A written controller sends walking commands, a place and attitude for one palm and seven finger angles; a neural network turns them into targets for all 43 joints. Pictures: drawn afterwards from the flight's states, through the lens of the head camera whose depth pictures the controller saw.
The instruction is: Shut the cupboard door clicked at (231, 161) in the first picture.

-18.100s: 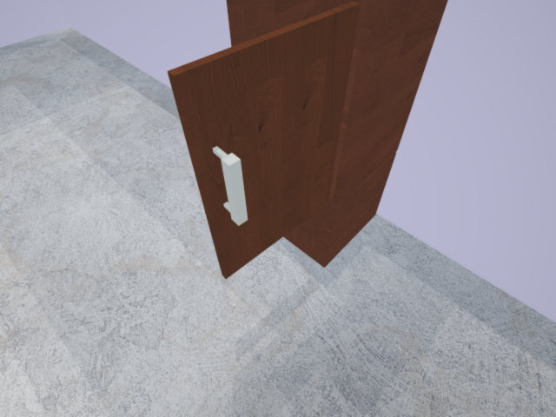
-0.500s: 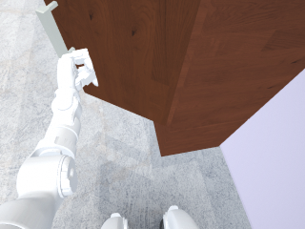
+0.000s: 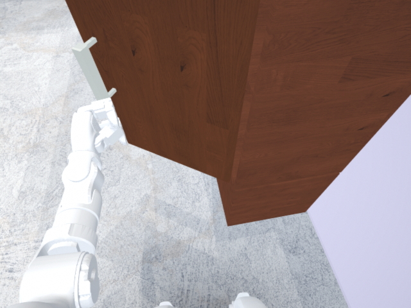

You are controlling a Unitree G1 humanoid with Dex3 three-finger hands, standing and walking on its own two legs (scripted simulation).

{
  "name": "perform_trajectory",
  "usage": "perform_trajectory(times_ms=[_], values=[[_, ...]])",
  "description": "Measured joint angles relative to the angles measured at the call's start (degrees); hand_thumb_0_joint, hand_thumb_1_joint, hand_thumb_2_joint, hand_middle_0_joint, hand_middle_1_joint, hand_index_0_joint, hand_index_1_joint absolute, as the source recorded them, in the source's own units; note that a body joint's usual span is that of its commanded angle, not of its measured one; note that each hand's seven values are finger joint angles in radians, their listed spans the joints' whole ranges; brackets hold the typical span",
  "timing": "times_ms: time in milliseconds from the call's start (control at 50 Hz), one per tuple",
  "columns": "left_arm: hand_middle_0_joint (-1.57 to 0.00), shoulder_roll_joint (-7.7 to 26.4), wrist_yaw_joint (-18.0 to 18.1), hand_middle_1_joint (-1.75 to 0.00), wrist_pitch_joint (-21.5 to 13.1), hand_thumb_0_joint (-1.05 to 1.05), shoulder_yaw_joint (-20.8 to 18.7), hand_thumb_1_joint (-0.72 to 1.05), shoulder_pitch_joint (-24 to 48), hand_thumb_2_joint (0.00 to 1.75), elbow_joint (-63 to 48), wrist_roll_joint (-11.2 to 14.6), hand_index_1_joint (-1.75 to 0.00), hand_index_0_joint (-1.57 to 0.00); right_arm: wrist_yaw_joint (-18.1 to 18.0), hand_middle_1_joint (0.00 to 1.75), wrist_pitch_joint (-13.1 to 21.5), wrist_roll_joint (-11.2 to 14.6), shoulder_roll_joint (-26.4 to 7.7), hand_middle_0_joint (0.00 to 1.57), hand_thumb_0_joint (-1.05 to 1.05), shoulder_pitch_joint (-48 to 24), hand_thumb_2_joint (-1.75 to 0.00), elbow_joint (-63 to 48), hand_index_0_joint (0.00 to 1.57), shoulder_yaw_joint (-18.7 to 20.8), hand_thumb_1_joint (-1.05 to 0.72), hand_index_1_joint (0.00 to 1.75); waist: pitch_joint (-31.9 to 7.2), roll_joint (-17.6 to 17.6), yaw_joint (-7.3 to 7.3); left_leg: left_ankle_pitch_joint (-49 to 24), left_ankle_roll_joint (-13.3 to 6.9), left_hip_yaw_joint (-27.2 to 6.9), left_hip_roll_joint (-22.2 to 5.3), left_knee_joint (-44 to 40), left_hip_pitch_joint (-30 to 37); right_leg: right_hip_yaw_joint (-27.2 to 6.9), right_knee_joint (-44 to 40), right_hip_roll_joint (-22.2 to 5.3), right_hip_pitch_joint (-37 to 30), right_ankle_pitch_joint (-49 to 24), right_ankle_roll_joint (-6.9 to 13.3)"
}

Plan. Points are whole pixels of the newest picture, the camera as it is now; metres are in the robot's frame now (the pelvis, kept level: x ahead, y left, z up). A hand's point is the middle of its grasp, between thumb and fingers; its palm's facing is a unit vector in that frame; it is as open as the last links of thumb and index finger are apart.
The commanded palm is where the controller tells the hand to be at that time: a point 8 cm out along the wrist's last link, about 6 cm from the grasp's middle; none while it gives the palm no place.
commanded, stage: draw the hand back to the body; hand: left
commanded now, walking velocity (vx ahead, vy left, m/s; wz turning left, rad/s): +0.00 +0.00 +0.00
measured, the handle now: (98, 73) +0.67 +0.25 +0.05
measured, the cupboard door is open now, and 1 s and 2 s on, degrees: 55 55 55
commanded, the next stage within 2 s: step back with the hand held close in 1.32 s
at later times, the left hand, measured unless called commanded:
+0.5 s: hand (47, 180) +0.31 +0.22 +0.15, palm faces +0.26 -0.94 -0.22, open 3.3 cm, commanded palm +0.26 +0.26 +0.16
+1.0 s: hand out of the picture +0.20 +0.28 +0.21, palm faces +0.50 -0.75 -0.43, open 6.5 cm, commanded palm +0.16 +0.31 +0.22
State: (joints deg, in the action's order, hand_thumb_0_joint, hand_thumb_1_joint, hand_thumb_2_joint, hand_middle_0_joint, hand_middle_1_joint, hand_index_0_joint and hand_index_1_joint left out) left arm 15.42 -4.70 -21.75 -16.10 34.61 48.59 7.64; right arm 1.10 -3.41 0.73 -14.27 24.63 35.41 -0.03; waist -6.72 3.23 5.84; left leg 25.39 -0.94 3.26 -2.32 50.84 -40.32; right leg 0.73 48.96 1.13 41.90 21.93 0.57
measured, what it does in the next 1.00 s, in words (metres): stands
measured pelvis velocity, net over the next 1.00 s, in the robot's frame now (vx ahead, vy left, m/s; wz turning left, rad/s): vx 0.03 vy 0.01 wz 0.05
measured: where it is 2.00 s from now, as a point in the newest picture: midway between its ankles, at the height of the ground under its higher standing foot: outside the picture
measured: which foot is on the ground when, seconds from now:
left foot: down 0.00-1.00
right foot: down 0.00-1.00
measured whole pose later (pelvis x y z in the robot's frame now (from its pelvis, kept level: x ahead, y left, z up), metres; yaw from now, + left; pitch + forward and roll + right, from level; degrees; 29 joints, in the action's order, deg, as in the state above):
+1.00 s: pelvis +0.03 +0.01 +0.05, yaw +3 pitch -3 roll -1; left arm 20.2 5.3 -3.2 -20.5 -27.6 -21.7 3.9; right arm -4.1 3.8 0.1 -13.2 12.9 36.3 -0.9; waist -1.1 4.9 -4.2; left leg 16.7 -1.1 1.7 0.1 24.2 -4.5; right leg 2.3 23.1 -0.5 5.3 14.7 -0.2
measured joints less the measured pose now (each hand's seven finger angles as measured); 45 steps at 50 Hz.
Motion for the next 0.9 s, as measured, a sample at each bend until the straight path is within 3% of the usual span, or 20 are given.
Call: perform_trajectory(times_ms=[160, 260, 360, 460, 660, 900], values=[[-1.30, 0.0, -2.5, -1.50, 3.0, 0.02, 2.8, 0.90, -11.6, 0.90, -12.8, 2.7, -1.50, -1.30, -2.2, 0.30, 2.5, 1.3, -0.8, 0.20, 0.01, -2.9, -0.90, 0.2, 0.21, 0.1, -0.90, 0.30, 1.1, -0.6, -1.96, -2.1, 0.2, -0.9, 0.4, -5.8, 8.9, 0.9, -6.1, -0.2, -9.5, -1.8, 0.2], [-1.28, -0.1, -5.3, -1.47, 6.6, 0.02, 4.0, 0.90, -17.2, 0.90, -19.5, 5.2, -1.48, -1.28, -3.2, 0.30, 4.2, 2.2, -1.6, 0.20, 0.01, -6.9, -0.90, -0.8, 0.20, 0.1, -0.90, 0.30, 1.3, -0.5, -3.74, -3.1, 0.1, -1.1, 0.9, -8.5, 13.2, 1.1, -8.5, -0.7, -13.8, -2.4, 0.0], [-1.20, 0.4, 2.0, -1.38, 11.8, 0.02, 8.0, 0.90, -25.6, 0.90, -30.6, -0.3, -1.39, -1.20, -5.3, 0.30, 3.6, 2.1, -0.6, 0.20, 0.01, -11.6, -0.90, -2.0, 0.20, 0.0, -0.90, 0.30, 2.9, -0.6, -5.58, -5.1, 0.0, -0.7, 1.7, -14.3, 20.3, 0.7, -13.2, -1.3, -20.5, -3.8, -0.3], [-1.09, 0.2, 6.4, -1.26, 15.9, 0.02, 9.2, 0.89, -31.3, 0.90, -38.0, -2.8, -1.26, -1.09, -6.4, 0.30, 3.7, 1.7, 0.5, 0.20, 0.01, -15.0, -0.90, -2.5, 0.20, -1.3, -0.90, 0.30, 4.6, -0.9, -7.29, -7.3, -0.1, -1.1, 2.2, -19.8, 26.6, 1.1, -18.4, -1.6, -26.9, -5.6, -0.4], [-0.82, 1.6, 8.7, -0.97, 19.2, 0.02, 5.9, 0.89, -44.0, 0.90, -53.4, -3.8, -0.98, -0.82, -5.4, 0.30, 5.0, 0.1, 2.1, 0.20, 0.01, -15.1, -0.90, -2.4, 0.21, -3.1, -0.90, 0.30, 5.9, 0.4, -9.07, -9.1, -0.2, -1.6, 2.5, -26.3, 34.2, 1.6, -25.3, -1.6, -34.9, -7.6, -0.6], [-0.50, 3.7, 9.6, -0.61, 19.6, 0.02, -1.3, 0.89, -57.6, 0.90, -66.3, -3.8, -0.62, -0.50, -5.0, 0.30, 6.1, -0.7, 1.5, 0.20, 0.01, -12.1, -0.90, 0.4, 0.21, -1.7, -0.90, 0.30, 5.9, 1.6, -9.79, -8.9, -0.3, -1.6, 2.6, -27.1, 35.9, 1.6, -26.2, -1.7, -36.6, -7.3, -0.8]])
